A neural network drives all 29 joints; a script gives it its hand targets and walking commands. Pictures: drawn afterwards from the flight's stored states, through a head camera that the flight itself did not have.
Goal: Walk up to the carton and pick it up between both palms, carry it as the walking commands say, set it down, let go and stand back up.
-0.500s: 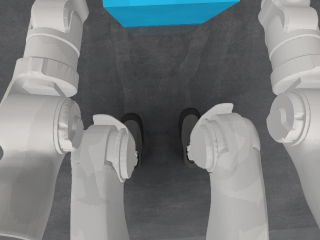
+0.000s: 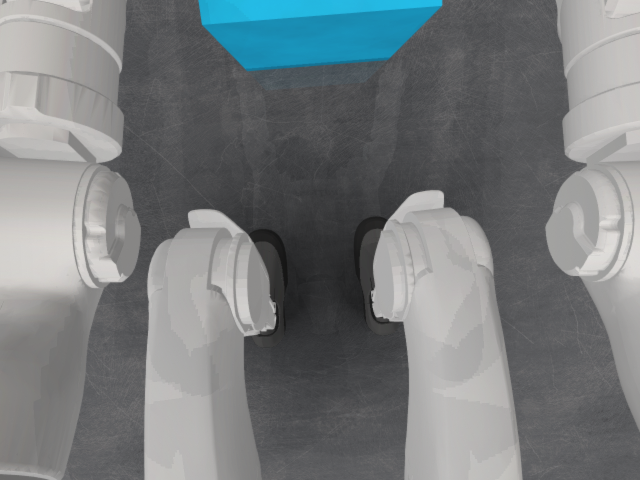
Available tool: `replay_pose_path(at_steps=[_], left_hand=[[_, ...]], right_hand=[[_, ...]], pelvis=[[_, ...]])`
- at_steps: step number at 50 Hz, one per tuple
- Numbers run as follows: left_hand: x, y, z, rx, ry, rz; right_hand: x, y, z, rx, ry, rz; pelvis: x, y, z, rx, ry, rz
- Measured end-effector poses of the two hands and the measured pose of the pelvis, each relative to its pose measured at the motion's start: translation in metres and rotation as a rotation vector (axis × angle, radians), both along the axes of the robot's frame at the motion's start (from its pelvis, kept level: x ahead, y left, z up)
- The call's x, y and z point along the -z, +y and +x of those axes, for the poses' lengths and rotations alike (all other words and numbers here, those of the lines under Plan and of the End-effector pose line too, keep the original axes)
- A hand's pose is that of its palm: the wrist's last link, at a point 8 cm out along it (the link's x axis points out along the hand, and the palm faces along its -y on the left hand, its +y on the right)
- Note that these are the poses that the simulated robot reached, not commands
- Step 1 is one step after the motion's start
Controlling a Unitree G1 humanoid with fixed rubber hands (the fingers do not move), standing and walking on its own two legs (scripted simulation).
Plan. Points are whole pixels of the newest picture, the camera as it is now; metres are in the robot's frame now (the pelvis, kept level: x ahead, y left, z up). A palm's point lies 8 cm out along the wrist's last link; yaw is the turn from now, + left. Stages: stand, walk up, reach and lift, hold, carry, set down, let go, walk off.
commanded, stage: set down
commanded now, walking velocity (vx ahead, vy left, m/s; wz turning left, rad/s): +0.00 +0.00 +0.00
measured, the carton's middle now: out of the picture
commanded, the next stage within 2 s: let go in 0.92 s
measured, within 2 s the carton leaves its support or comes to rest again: neither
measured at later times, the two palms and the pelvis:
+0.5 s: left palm out of the picture +0.60 +0.14 +0.04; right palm out of the picture +0.56 -0.23 +0.04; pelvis +0.00 +0.01 +0.12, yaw -1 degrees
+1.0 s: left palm out of the picture +0.60 +0.16 +0.18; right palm out of the picture +0.55 -0.25 +0.18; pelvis +0.02 +0.01 +0.25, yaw -2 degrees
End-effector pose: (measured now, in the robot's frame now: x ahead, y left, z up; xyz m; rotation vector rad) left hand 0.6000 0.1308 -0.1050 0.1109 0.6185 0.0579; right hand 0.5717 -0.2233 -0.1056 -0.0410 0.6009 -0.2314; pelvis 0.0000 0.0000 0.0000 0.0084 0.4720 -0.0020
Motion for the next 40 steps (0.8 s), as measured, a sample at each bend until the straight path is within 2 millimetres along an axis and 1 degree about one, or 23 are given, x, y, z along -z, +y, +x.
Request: replay_pose_path(at_steps=[3, 5, 8, 11, 22, 25, 31, 33, 37, 40], left_hand=[[-0.014, -0.001, 0.0, 0.003, 0.002, -0.001], [-0.022, -0.001, -0.001, 0.003, 0.014, 0.001], [-0.038, -0.002, -0.002, 0.007, 0.008, -0.002], [-0.053, 0.0, -0.003, 0.003, 0.022, -0.002], [-0.124, 0.007, 0.001, 0.001, 0.011, 0.008], [-0.141, 0.008, 0.001, 0.006, 0.019, 0.007], [-0.18, 0.01, 0.0, 0.01, 0.012, 0.005], [-0.193, 0.01, 0.0, 0.012, 0.015, 0.006], [-0.215, 0.011, -0.002, 0.017, 0.021, 0.002], [-0.232, 0.012, -0.003, 0.019, 0.026, 0.006]], right_hand=[[-0.018, -0.001, 0.001, 0.001, -0.015, -0.002], [-0.026, -0.002, -0.001, 0.001, 0.0, -0.002], [-0.043, -0.006, -0.006, 0.006, -0.005, -0.007], [-0.058, -0.005, -0.008, -0.004, 0.01, -0.002], [-0.128, -0.004, -0.007, -0.017, -0.006, 0.005], [-0.145, -0.004, -0.009, -0.02, 0.005, 0.007], [-0.185, -0.004, -0.01, -0.017, -0.008, 0.013], [-0.195, -0.004, -0.011, -0.023, 0.003, 0.017], [-0.216, -0.007, -0.015, -0.009, 0.012, 0.023], [-0.236, -0.01, -0.015, -0.004, 0.002, 0.03]], pelvis=[[-0.01, 0.0, 0.0, 0.003, -0.011, -0.002], [-0.018, 0.001, 0.0, 0.005, -0.015, -0.004], [-0.033, 0.001, 0.0, 0.008, -0.017, -0.007], [-0.049, 0.002, -0.001, 0.01, -0.016, -0.01], [-0.104, 0.004, -0.003, 0.017, -0.026, -0.013], [-0.12, 0.005, -0.003, 0.019, -0.03, -0.014], [-0.152, 0.007, -0.003, 0.022, -0.043, -0.015], [-0.164, 0.007, -0.002, 0.024, -0.043, -0.014], [-0.187, 0.008, -0.002, 0.026, -0.048, -0.013], [-0.205, 0.009, -0.001, 0.029, -0.055, -0.012]])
